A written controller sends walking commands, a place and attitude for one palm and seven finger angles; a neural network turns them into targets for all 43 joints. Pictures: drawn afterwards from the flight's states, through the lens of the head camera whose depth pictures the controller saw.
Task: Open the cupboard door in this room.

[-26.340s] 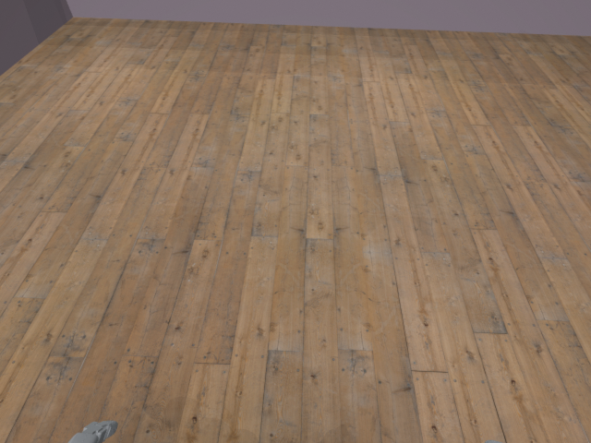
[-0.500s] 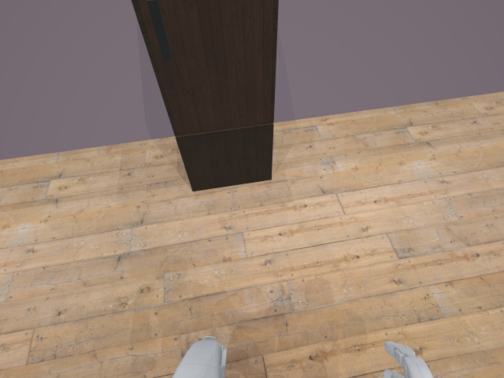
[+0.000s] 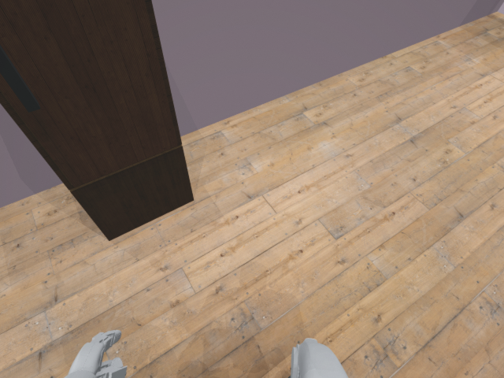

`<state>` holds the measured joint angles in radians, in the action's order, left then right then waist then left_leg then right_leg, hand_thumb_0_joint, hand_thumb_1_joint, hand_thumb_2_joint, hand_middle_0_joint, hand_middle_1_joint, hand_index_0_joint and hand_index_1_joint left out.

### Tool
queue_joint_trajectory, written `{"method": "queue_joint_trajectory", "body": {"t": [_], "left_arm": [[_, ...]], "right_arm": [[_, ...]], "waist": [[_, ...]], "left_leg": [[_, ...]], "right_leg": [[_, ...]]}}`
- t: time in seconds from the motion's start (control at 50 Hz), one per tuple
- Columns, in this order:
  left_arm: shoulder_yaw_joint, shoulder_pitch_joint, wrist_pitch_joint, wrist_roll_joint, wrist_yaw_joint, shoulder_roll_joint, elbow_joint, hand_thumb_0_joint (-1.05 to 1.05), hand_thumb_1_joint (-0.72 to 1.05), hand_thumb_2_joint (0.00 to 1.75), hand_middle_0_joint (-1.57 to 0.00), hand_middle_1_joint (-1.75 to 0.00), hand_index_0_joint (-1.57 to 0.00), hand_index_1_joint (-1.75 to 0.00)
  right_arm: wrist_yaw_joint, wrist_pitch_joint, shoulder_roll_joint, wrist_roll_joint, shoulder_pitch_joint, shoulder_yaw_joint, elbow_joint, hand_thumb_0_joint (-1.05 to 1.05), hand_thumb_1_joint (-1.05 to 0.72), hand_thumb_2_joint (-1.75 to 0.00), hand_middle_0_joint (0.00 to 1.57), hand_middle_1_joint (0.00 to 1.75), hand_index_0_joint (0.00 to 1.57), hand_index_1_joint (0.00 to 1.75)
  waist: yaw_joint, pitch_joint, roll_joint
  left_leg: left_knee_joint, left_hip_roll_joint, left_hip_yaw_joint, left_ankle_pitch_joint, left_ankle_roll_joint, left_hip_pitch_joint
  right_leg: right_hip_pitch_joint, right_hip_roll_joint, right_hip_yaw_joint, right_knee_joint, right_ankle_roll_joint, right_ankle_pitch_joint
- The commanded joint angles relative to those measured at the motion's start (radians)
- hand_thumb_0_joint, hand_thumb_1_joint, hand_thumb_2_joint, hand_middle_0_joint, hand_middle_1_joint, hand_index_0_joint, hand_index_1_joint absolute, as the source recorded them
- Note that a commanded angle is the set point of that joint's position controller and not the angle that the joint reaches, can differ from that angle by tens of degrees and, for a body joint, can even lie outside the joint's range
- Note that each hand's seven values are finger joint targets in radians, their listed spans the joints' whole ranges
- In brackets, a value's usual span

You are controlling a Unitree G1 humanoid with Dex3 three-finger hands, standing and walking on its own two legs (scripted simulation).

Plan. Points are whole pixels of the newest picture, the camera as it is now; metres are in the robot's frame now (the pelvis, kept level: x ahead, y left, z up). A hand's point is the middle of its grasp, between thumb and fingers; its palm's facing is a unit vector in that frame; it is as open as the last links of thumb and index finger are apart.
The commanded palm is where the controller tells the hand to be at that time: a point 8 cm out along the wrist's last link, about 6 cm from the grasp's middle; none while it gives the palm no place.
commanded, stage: walk to a spot facing it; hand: left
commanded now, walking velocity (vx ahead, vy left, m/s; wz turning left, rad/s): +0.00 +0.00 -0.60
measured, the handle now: (10, 71) +0.66 +0.54 +0.07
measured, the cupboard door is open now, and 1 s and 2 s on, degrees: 0 0 0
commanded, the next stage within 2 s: turn to face it in 0.08 s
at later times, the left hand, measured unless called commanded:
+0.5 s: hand (181, 349) +0.18 +0.14 -0.18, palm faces -0.07 -0.99 -0.15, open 7.3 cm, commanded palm none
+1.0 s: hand out of the picture +0.10 +0.20 -0.16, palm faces +0.23 -0.93 -0.28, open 7.4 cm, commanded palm none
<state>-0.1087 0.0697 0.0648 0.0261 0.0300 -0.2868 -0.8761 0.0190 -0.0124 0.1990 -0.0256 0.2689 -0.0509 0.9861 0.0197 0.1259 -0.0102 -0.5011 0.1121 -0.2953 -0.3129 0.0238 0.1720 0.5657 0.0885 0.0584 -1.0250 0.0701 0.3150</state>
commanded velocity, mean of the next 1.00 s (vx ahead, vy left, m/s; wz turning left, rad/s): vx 0.00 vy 0.00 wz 0.42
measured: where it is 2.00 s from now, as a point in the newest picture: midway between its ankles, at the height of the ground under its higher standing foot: outside the picture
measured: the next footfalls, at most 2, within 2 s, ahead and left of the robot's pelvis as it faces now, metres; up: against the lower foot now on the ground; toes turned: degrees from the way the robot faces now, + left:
right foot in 0.16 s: +0.09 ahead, -0.15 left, +0.00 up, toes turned -12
left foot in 0.52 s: +0.13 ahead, +0.08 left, +0.00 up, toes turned +5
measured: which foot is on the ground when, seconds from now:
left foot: down 0.00-0.16, up 0.18-0.50, down 0.52-1.00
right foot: up 0.00-0.14, down 0.16-0.54, up 0.56-1.00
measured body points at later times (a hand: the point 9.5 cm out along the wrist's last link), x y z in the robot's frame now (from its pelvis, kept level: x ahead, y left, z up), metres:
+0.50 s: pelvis +0.06 -0.02 -0.01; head +0.09 -0.01 +0.44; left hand +0.18 +0.19 -0.16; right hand +0.08 -0.26 -0.16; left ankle +0.08 +0.09 -0.73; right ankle +0.05 -0.14 -0.74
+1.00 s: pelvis +0.04 -0.04 +0.00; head +0.08 -0.03 +0.45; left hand +0.09 +0.25 -0.14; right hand +0.15 -0.28 -0.14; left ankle +0.09 +0.08 -0.74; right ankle +0.06 -0.19 -0.70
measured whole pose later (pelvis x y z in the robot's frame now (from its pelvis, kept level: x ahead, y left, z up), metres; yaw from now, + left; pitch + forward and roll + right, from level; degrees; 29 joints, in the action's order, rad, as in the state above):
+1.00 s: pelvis +0.04 -0.04 +0.00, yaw +14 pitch +1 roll -2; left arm -0.06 0.10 0.05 0.00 -0.02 -0.26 -0.94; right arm -0.01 0.05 0.24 -0.03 0.20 -0.08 0.94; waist 0.04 0.08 0.03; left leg -0.47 -0.06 0.14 -0.12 0.02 0.36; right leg 0.37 0.02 -0.02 -0.79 0.08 0.43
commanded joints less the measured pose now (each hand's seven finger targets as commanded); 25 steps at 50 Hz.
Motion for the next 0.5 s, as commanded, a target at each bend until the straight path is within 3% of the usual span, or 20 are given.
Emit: {"method": "queue_joint_trajectory", "body": {"t": [0.0, 0.04, 0.06, 0.08, 0.1, 0.12, 0.14, 0.16, 0.18, 0.2, 0.24, 0.28, 0.32, 0.36, 0.42, 0.46, 0.48], "left_arm": [[0.021, -0.043, -0.018, 0.002, 0.008, 0.017, 0.085, 0.0, 0.9, 0.9, -0.2, -0.3, -0.2, -0.3], [0.022, -0.054, -0.028, 0.002, 0.005, 0.005, 0.091, 0.0, 0.9, 0.9, -0.2, -0.3, -0.2, -0.3], [0.021, -0.036, -0.034, 0.001, 0.004, 0.002, 0.091, 0.0, 0.9, 0.9, -0.2, -0.3, -0.2, -0.3], [0.019, 0.017, -0.043, -0.001, 0.0, -0.017, 0.079, 0.0, 0.9, 0.9, -0.2, -0.3, -0.2, -0.3], [0.011, 0.116, -0.059, -0.001, -0.006, -0.056, 0.052, 0.0, 0.9, 0.9, -0.2, -0.3, -0.2, -0.3], [-0.008, 0.219, -0.074, 0.006, -0.021, -0.172, 0.022, 0.0, 0.9, 0.9, -0.2, -0.3, -0.2, -0.3], [-0.022, 0.279, -0.071, -0.016, -0.034, -0.255, 0.001, 0.0, 0.9, 0.9, -0.2, -0.3, -0.2, -0.3], [-0.02, 0.274, -0.065, -0.026, -0.049, -0.229, 0.004, 0.0, 0.9, 0.9, -0.2, -0.3, -0.2, -0.3], [-0.009, 0.21, -0.058, -0.022, -0.055, -0.197, 0.013, 0.0, 0.9, 0.9, -0.2, -0.3, -0.2, -0.3], [0.008, 0.157, -0.059, -0.019, -0.057, -0.151, 0.023, 0.0, 0.9, 0.9, -0.2, -0.3, -0.2, -0.3], [0.028, 0.044, -0.064, -0.01, -0.063, -0.094, 0.037, 0.0, 0.9, 0.9, -0.2, -0.3, -0.2, -0.3], [0.046, 0.014, -0.076, -0.007, -0.057, -0.07, 0.029, 0.0, 0.9, 0.9, -0.2, -0.3, -0.2, -0.3], [0.057, 0.032, -0.084, -0.008, -0.052, -0.054, 0.004, 0.0, 0.9, 0.9, -0.2, -0.3, -0.2, -0.3], [0.048, 0.056, -0.083, -0.005, -0.054, -0.064, -0.02, 0.0, 0.9, 0.9, -0.2, -0.3, -0.2, -0.3], [0.036, 0.11, -0.075, -0.007, -0.057, -0.079, -0.049, 0.0, 0.9, 0.9, -0.2, -0.3, -0.2, -0.3], [0.029, 0.108, -0.069, -0.011, -0.062, -0.08, -0.05, 0.0, 0.9, 0.9, -0.2, -0.3, -0.2, -0.3], [0.027, 0.113, -0.063, -0.016, -0.062, -0.067, -0.048, 0.0, 0.9, 0.9, -0.2, -0.3, -0.2, -0.3]], "right_arm": [[-0.001, -0.018, 0.175, -0.003, 0.052, -0.051, -0.056, 0.0, -0.9, -0.9, 0.2, 0.3, 0.2, 0.3], [-0.004, -0.013, 0.187, -0.004, 0.066, -0.058, -0.051, 0.0, -0.9, -0.9, 0.2, 0.3, 0.2, 0.3], [-0.005, -0.011, 0.199, -0.004, 0.067, -0.061, -0.05, 0.0, -0.9, -0.9, 0.2, 0.3, 0.2, 0.3], [-0.008, -0.01, 0.207, 0.001, 0.06, -0.064, -0.055, 0.0, -0.9, -0.9, 0.2, 0.3, 0.2, 0.3], [-0.012, -0.009, 0.209, 0.008, 0.064, -0.062, -0.063, 0.0, -0.9, -0.9, 0.2, 0.3, 0.2, 0.3], [-0.02, -0.001, 0.154, 0.017, 0.077, -0.046, -0.098, 0.0, -0.9, -0.9, 0.2, 0.3, 0.2, 0.3], [-0.013, 0.013, 0.114, 0.022, 0.031, -0.03, -0.144, 0.0, -0.9, -0.9, 0.2, 0.3, 0.2, 0.3], [0.004, 0.022, 0.116, 0.025, -0.005, -0.02, -0.142, 0.0, -0.9, -0.9, 0.2, 0.3, 0.2, 0.3], [0.004, 0.028, 0.1, 0.021, -0.029, -0.019, -0.133, 0.0, -0.9, -0.9, 0.2, 0.3, 0.2, 0.3], [0.004, 0.035, 0.105, 0.013, -0.025, -0.016, -0.108, 0.0, -0.9, -0.9, 0.2, 0.3, 0.2, 0.3], [0.001, 0.048, 0.09, 0.008, 0.054, -0.011, -0.055, 0.0, -0.9, -0.9, 0.2, 0.3, 0.2, 0.3], [-0.002, 0.053, 0.068, 0.009, 0.105, 0.001, -0.023, 0.0, -0.9, -0.9, 0.2, 0.3, 0.2, 0.3], [-0.005, 0.046, 0.055, 0.015, 0.088, 0.007, -0.01, 0.0, -0.9, -0.9, 0.2, 0.3, 0.2, 0.3], [-0.009, 0.038, 0.05, 0.018, 0.052, 0.008, -0.015, 0.0, -0.9, -0.9, 0.2, 0.3, 0.2, 0.3], [-0.013, 0.032, 0.053, 0.019, -0.005, 0.002, -0.026, 0.0, -0.9, -0.9, 0.2, 0.3, 0.2, 0.3], [-0.018, 0.029, 0.053, 0.015, 0.025, -0.003, -0.023, 0.0, -0.9, -0.9, 0.2, 0.3, 0.2, 0.3], [-0.02, 0.023, 0.072, 0.014, 0.055, -0.009, -0.018, 0.0, -0.9, -0.9, 0.2, 0.3, 0.2, 0.3]], "waist": [[0.026, -0.11, 0.165], [0.032, -0.12, 0.176], [0.019, -0.138, 0.186], [-0.011, -0.166, 0.169], [-0.065, -0.22, 0.1], [-0.106, -0.301, -0.161], [-0.119, -0.34, -0.267], [-0.119, -0.352, -0.174], [-0.097, -0.297, -0.136], [-0.071, -0.258, -0.095], [0.001, -0.216, -0.077], [0.029, -0.19, -0.119], [0.016, -0.157, -0.135], [-0.007, -0.136, -0.167], [-0.033, -0.12, -0.153], [-0.013, -0.133, -0.108], [0.0, -0.15, -0.039]], "left_leg": [[0.107, 0.263, 0.115, 0.582, 0.087, -0.094], [0.054, 0.274, 0.11, 0.647, 0.074, -0.108], [0.01, 0.272, 0.091, 0.71, 0.057, -0.135], [-0.07, 0.266, 0.067, 0.755, 0.028, -0.127], [-0.25, 0.24, 0.031, 0.743, -0.018, -0.059], [-0.509, 0.144, 0.011, 0.241, -0.078, 0.261], [-0.76, 0.014, 0.097, -0.346, -0.122, 0.443], [-0.782, 0.024, 0.254, -0.332, -0.105, 0.434], [-0.806, 0.026, 0.279, -0.277, -0.098, 0.454], [-0.803, 0.028, 0.286, -0.21, -0.098, 0.429], [-0.733, 0.021, 0.279, -0.121, -0.096, 0.325], [-0.624, -0.002, 0.267, -0.087, -0.091, 0.251], [-0.489, -0.021, 0.254, -0.08, -0.085, 0.2], [-0.395, -0.033, 0.236, -0.105, -0.085, 0.211], [-0.273, -0.047, 0.214, -0.085, -0.079, 0.194], [-0.111, -0.043, 0.205, 0.03, -0.071, 0.119], [0.002, -0.016, 0.234, 0.171, -0.054, 0.032]], "right_leg": [[-0.058, -0.011, 0.041, 0.16, -0.014, 0.02], [-0.11, -0.034, 0.061, 0.248, -0.032, 0.056], [-0.14, -0.05, 0.073, 0.309, -0.043, 0.057], [-0.226, -0.062, 0.075, 0.399, -0.058, -0.008], [-0.407, -0.057, 0.061, 0.55, -0.077, -0.165], [-0.726, 0.163, -0.212, 0.559, -0.158, -0.608], [-0.765, 0.366, -0.426, 0.514, -0.284, -1.172], [-0.715, 0.337, -0.371, 0.528, -0.307, -1.088], [-0.666, 0.292, -0.335, 0.54, -0.297, -0.914], [-0.583, 0.249, -0.275, 0.566, -0.27, -0.795], [-0.409, 0.193, -0.158, 0.622, -0.227, -0.601], [-0.318, 0.152, -0.077, 0.649, -0.204, -0.494], [-0.291, 0.145, -0.06, 0.675, -0.203, -0.422], [-0.347, 0.175, -0.055, 0.666, -0.217, -0.453], [-0.378, 0.21, -0.062, 0.627, -0.218, -0.495], [-0.376, 0.209, -0.022, 0.552, -0.177, -0.44], [-0.323, 0.188, 0.006, 0.476, -0.131, -0.353]]}}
